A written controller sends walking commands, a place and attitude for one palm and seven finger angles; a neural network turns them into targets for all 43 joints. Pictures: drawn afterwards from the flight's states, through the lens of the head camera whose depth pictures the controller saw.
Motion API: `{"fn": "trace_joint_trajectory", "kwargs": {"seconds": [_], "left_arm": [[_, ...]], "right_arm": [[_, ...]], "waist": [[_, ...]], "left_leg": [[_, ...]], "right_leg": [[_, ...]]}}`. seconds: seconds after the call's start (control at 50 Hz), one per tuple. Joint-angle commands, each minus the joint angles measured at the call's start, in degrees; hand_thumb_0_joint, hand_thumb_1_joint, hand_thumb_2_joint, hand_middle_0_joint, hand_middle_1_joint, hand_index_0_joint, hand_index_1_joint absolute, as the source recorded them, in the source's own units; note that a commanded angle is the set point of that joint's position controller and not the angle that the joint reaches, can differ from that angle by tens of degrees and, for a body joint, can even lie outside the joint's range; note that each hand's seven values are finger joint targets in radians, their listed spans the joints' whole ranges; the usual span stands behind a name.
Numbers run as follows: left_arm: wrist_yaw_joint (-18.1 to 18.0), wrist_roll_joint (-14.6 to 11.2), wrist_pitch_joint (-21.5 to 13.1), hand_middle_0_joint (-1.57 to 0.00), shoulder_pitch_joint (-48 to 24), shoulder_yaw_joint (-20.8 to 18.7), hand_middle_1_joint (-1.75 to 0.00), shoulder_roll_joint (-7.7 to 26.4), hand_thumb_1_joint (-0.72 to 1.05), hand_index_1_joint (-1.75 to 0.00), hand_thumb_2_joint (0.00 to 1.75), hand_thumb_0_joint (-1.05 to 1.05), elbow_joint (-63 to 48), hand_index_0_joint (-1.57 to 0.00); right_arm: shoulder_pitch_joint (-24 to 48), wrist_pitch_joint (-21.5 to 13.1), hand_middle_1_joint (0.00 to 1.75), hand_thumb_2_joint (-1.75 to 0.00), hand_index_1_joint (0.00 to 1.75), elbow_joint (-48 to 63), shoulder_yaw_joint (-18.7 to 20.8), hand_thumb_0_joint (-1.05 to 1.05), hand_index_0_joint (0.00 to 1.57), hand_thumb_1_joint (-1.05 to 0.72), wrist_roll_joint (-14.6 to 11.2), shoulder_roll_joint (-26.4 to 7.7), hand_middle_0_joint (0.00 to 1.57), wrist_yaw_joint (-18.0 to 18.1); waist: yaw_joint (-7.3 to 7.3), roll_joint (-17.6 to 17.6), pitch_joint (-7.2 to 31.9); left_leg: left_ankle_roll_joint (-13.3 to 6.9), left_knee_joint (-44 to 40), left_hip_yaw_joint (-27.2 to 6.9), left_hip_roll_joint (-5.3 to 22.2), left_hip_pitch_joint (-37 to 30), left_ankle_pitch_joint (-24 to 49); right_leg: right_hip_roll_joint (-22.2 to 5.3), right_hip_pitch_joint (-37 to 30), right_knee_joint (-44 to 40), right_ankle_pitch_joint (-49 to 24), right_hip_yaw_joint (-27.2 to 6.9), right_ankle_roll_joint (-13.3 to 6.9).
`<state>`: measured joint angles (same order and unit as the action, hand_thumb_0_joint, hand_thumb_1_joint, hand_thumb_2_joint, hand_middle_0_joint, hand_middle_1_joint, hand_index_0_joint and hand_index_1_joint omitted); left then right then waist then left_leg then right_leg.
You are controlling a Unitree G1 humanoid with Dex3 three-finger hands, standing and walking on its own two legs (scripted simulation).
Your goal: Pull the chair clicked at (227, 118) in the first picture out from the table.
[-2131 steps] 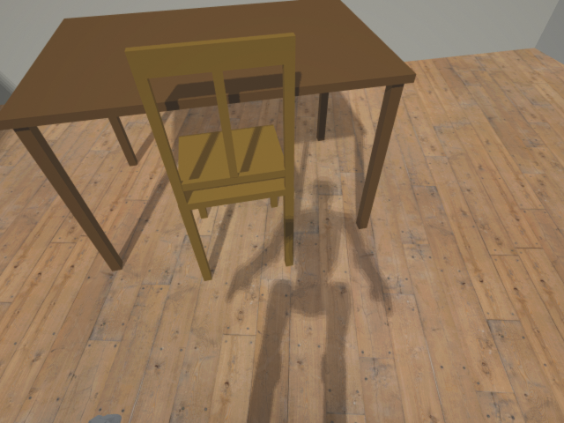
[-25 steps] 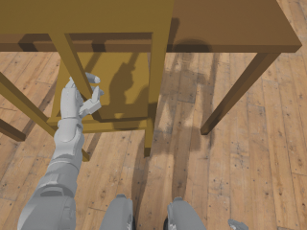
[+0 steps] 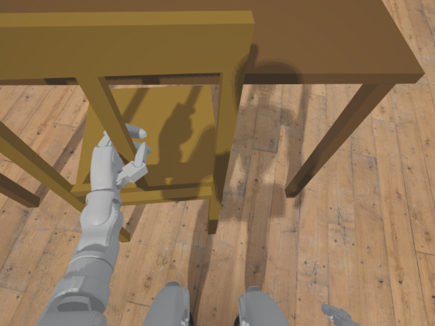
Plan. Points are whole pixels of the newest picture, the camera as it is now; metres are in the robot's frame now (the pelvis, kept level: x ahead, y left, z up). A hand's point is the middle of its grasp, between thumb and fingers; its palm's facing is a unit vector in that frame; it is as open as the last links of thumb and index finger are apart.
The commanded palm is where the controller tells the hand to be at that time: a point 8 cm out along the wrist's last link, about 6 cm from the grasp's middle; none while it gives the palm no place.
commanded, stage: hook a spindle and tug to test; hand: left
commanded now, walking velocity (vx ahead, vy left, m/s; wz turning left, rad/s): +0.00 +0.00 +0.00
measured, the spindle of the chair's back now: (124, 144) +0.42 +0.17 +0.05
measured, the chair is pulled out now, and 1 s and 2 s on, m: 0.02 0.14 0.20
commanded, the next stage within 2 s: step backward, pulling the chair out in 0.02 s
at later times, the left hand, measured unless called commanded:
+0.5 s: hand (139, 170) +0.38 +0.14 +0.03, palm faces +0.03 -0.99 -0.13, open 5.5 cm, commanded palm +0.36 +0.19 +0.03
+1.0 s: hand (147, 223) +0.29 +0.12 +0.03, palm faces +0.05 -0.99 -0.14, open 5.5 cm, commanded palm +0.28 +0.17 +0.03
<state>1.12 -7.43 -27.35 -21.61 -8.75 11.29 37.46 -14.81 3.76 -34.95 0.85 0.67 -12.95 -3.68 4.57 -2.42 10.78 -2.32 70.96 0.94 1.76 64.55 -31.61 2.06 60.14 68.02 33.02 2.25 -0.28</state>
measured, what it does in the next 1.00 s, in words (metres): rises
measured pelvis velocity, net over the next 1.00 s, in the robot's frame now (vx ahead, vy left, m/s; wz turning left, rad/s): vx -0.06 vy -0.02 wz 0.01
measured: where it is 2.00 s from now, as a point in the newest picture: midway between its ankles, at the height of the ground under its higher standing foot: outside the picture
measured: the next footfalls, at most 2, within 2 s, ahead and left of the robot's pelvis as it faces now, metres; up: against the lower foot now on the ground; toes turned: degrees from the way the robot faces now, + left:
left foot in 1.74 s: -0.14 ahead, +0.13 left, +0.00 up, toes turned +1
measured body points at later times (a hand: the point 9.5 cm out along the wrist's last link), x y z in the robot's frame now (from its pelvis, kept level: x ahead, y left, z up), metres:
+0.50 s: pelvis +0.01 +0.01 +0.09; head +0.09 +0.03 +0.53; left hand +0.37 +0.19 +0.04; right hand +0.08 -0.26 -0.03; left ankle +0.01 +0.09 -0.63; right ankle -0.01 -0.12 -0.63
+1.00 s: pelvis -0.06 -0.02 +0.10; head +0.01 -0.02 +0.54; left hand +0.28 +0.17 +0.04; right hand +0.02 -0.28 -0.04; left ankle +0.01 +0.09 -0.63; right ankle -0.01 -0.12 -0.63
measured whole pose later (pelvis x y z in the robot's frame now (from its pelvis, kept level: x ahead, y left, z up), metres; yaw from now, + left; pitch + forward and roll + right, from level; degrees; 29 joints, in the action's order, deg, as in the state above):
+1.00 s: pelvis -0.06 -0.02 +0.10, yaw +0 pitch +5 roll -2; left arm -5.3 -4.9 -14.7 -25.0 -3.3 9.3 62.3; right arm -13.1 1.5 -43.5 0.8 -3.6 -14.3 5.6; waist 4.4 -2.7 -3.4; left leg -0.8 33.9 1.9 2.3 28.4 -10.6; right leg 3.0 24.5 30.5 11.1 1.5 -1.2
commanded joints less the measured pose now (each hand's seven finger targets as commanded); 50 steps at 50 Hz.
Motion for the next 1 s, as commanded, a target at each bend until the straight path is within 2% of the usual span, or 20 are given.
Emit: {"fn": "trace_joint_trajectory", "kwargs": {"seconds": [0.0, 0.1, 0.12, 0.14, 0.2, 0.24, 0.32, 0.36, 0.4, 0.44, 0.46, 0.54, 0.62, 0.72, 0.76, 0.82, 0.86, 0.88, 0.94, 0.98], "left_arm": [[1.8, 1.0, -5.1, -0.50, -11.7, 1.8, -1.45, 4.2, 0.90, -1.45, 0.90, 0.00, -13.3, -0.50], [1.5, 1.3, -5.1, -0.50, -14.4, 2.6, -1.45, 3.5, 0.90, -1.45, 0.90, 0.00, -13.4, -0.50], [-4.0, 6.5, 1.4, -0.50, -24.8, -5.6, -1.45, 24.1, 0.90, -1.45, 0.90, 0.00, -23.5, -0.50], [-5.9, 6.4, 5.0, -0.50, -23.6, -1.9, -1.45, 17.9, 0.90, -1.45, 0.90, 0.00, -24.2, -0.50], [-7.3, 6.5, 12.1, -0.50, -13.1, 2.1, -1.45, 11.9, 0.90, -1.45, 0.90, 0.00, -14.7, -0.50], [-7.5, 6.8, 15.1, -0.50, -11.9, 5.1, -1.45, 8.9, 0.90, -1.45, 0.90, 0.00, -5.9, -0.50], [-8.2, 7.1, 15.2, -0.50, -18.0, 5.6, -1.45, 9.1, 0.90, -1.45, 0.90, 0.00, 4.2, -0.50], [-7.8, 7.0, 14.4, -0.50, -20.1, 5.2, -1.45, 10.2, 0.90, -1.45, 0.90, 0.00, 6.8, -0.50], [-7.4, 7.0, 13.7, -0.50, -20.2, 6.0, -1.45, 9.1, 0.90, -1.45, 0.90, 0.00, 9.5, -0.50], [-6.8, 6.6, 13.0, -0.50, -18.8, 6.0, -1.45, 8.9, 0.90, -1.45, 0.90, 0.00, 11.0, -0.50], [-6.8, 6.6, 12.7, -0.50, -18.4, 5.0, -1.45, 10.1, 0.90, -1.45, 0.90, 0.00, 10.6, -0.50], [-6.3, 6.3, 11.7, -0.50, -15.4, 5.6, -1.45, 9.0, 0.90, -1.45, 0.90, 0.00, 8.9, -0.50], [-6.0, 6.4, 11.1, -0.50, -13.2, 4.9, -1.45, 9.4, 0.90, -1.45, 0.90, 0.00, 6.5, -0.50], [-6.2, 6.4, 10.7, -0.50, -16.0, 4.7, -1.45, 10.3, 0.90, -1.45, 0.90, 0.00, 7.2, -0.50], [-6.6, 6.3, 10.5, -0.50, -17.0, 3.4, -1.45, 12.9, 0.90, -1.45, 0.90, 0.00, 8.1, -0.50], [-7.0, 6.1, 10.2, -0.50, -19.4, 4.7, -1.45, 12.3, 0.90, -1.45, 0.90, 0.00, 10.7, -0.50], [-7.5, 6.2, 9.9, -0.50, -21.3, 3.9, -1.45, 14.3, 0.90, -1.45, 0.90, 0.00, 12.0, -0.50], [-7.5, 6.0, 9.8, -0.50, -21.5, 5.1, -1.45, 13.1, 0.90, -1.45, 0.90, 0.00, 12.6, -0.50], [-7.8, 5.7, 9.4, -0.50, -22.6, 5.7, -1.45, 12.9, 0.90, -1.45, 0.90, 0.00, 13.9, -0.50], [-8.2, 5.7, 9.3, -0.50, -22.6, 5.8, -1.45, 13.2, 0.90, -1.45, 0.90, 0.00, 14.3, -0.50]], "right_arm": [[-4.6, -1.6, 0.30, -0.90, 0.30, 4.9, 3.1, 0.00, 0.20, -0.90, 0.1, -8.7, 0.20, 0.6], [-4.0, -1.7, 0.30, -0.90, 0.30, 4.8, 3.0, 0.00, 0.20, -0.90, 0.3, -8.7, 0.20, 0.9], [-6.5, 2.2, 0.30, -0.90, 0.30, 9.2, 3.4, 0.00, 0.20, -0.90, -2.9, -9.8, 0.20, 3.2], [-7.0, 2.9, 0.30, -0.90, 0.30, 10.5, 3.0, 0.00, 0.20, -0.90, -3.4, -8.1, 0.20, 5.0], [-4.6, 4.3, 0.30, -0.90, 0.30, 9.3, 1.8, 0.00, 0.20, -0.90, -3.7, -7.9, 0.20, 7.2], [-4.6, 5.2, 0.30, -0.90, 0.30, 7.4, 1.2, 0.00, 0.20, -0.90, -3.6, -8.2, 0.20, 8.2], [-5.7, 5.4, 0.30, -0.90, 0.30, 4.2, 1.1, 0.00, 0.20, -0.90, -3.2, -8.9, 0.20, 9.0], [-5.5, 5.3, 0.30, -0.90, 0.30, 3.6, 1.4, 0.00, 0.20, -0.90, -3.1, -9.3, 0.20, 9.3], [-5.2, 5.0, 0.30, -0.90, 0.30, 2.8, 1.4, 0.00, 0.20, -0.90, -2.9, -9.2, 0.20, 9.2], [-4.5, 4.6, 0.30, -0.90, 0.30, 2.5, 1.6, 0.00, 0.20, -0.90, -2.8, -9.2, 0.20, 9.1], [-4.2, 4.3, 0.30, -0.90, 0.30, 2.4, 1.9, 0.00, 0.20, -0.90, -2.8, -9.4, 0.20, 9.2], [-3.3, 3.2, 0.30, -0.90, 0.30, 2.3, 2.0, 0.00, 0.20, -0.90, -2.4, -9.0, 0.20, 8.9], [-2.7, 2.2, 0.30, -0.90, 0.30, 2.0, 2.2, 0.00, 0.20, -0.90, -2.0, -9.0, 0.20, 8.6], [-2.1, 0.5, 0.30, -0.90, 0.30, 0.4, 2.4, 0.00, 0.20, -0.90, -2.2, -9.0, 0.20, 8.8], [-2.2, -0.2, 0.30, -0.90, 0.30, -0.3, 2.7, 0.00, 0.20, -0.90, -2.7, -9.5, 0.20, 9.4], [-2.3, -1.7, 0.30, -0.90, 0.30, -2.1, 2.5, 0.00, 0.20, -0.90, -3.3, -9.1, 0.20, 9.7], [-2.5, -2.6, 0.30, -0.90, 0.30, -3.2, 2.9, 0.00, 0.20, -0.90, -3.6, -9.7, 0.20, 10.1], [-2.0, -3.0, 0.30, -0.90, 0.30, -3.3, 2.6, 0.00, 0.20, -0.90, -3.8, -9.4, 0.20, 10.0], [-1.1, -4.5, 0.30, -0.90, 0.30, -4.0, 2.5, 0.00, 0.20, -0.90, -4.1, -9.4, 0.20, 10.1], [-0.7, -5.2, 0.30, -0.90, 0.30, -4.4, 2.6, 0.00, 0.20, -0.90, -4.4, -9.8, 0.20, 10.2]], "waist": [[1.01, -2.1, 24.6], [1.44, -2.1, 24.6], [-1.36, -6.5, 38.1], [-0.10, -8.1, 34.6], [0.35, -1.9, 25.2], [0.84, 1.9, 18.1], [0.52, -0.7, 16.3], [0.16, -3.6, 15.5], [-0.02, -7.4, 14.4], [-0.49, -8.9, 13.3], [-0.78, -9.0, 13.8], [-0.91, -10.4, 13.7], [-1.04, -8.5, 15.1], [-0.92, -7.1, 13.7], [-1.08, -5.5, 13.3], [-0.63, -2.8, 12.9], [-0.35, -1.9, 12.1], [-0.39, -2.5, 11.1], [-0.63, 0.8, 8.3], [-0.81, 0.7, 7.1]], "left_leg": [[2.1, -6.3, -4.0, -0.4, -25.8, 31.8], [2.2, -6.0, -4.5, -0.4, -26.3, 31.3], [0.7, -16.7, -2.3, 0.0, -42.9, 28.4], [0.3, -19.3, -1.8, -1.2, -45.4, 30.3], [0.0, -22.0, -2.7, 0.6, -41.2, 33.2], [-0.2, -25.2, -3.9, 1.9, -38.6, 34.9], [0.0, -28.7, -4.2, 3.7, -45.6, 46.0], [0.1, -30.4, -4.8, 4.6, -49.0, 49.9], [0.3, -32.2, -6.2, 5.6, -52.1, 53.2], [0.2, -34.0, -7.5, 6.5, -53.9, 54.2], [0.0, -34.3, -7.7, 6.8, -55.0, 55.5], [0.2, -36.6, -8.0, 7.8, -58.3, 58.1], [0.0, -37.3, -7.8, 8.9, -62.7, 62.5], [0.1, -38.5, -5.9, 8.9, -59.6, 52.9], [0.7, -38.3, -4.4, 7.6, -55.7, 46.2], [1.7, -37.1, -2.5, 5.2, -53.7, 37.8], [2.0, -36.5, -1.9, 3.9, -53.5, 33.4], [2.1, -36.6, -1.9, 3.4, -52.9, 30.9], [2.0, -36.6, -1.4, 1.4, -51.5, 22.1], [2.0, -37.0, -1.5, 0.9, -51.6, 17.9]], "right_leg": [[0.8, -7.0, -6.1, -26.5, 0.3, -1.5], [0.7, -5.5, -5.8, -25.1, 0.5, -1.5], [-2.6, -28.8, -17.0, -30.3, -5.1, -1.9], [-2.7, -31.8, -20.1, -37.6, -4.7, -1.7], [-3.4, -31.8, -22.1, -41.6, -3.9, -0.5], [-4.0, -32.8, -24.2, -42.4, -3.4, 0.3], [-4.9, -34.7, -28.2, -47.9, -4.1, 1.3], [-4.6, -35.0, -29.7, -46.2, -3.8, 1.1], [-3.9, -33.9, -30.3, -40.8, -3.2, 0.7], [-3.3, -33.4, -31.3, -35.5, -3.1, 0.5], [-3.0, -34.2, -31.7, -34.7, -3.1, 0.5], [-2.6, -34.8, -33.0, -32.1, -3.1, 0.2], [-2.0, -36.1, -34.7, -30.7, -3.2, 0.1], [-2.9, -38.9, -37.3, -33.4, -3.9, 0.2], [-4.2, -41.5, -38.5, -39.9, -4.9, 0.0], [-6.8, -42.0, -40.3, -43.4, -6.5, -0.2], [-8.2, -41.6, -41.9, -42.3, -7.4, -0.1], [-8.9, -41.2, -42.5, -40.1, -7.9, -0.2], [-10.8, -39.5, -46.7, -28.5, -9.7, 0.1], [-12.0, -38.8, -48.6, -22.6, -10.6, -0.3]]}}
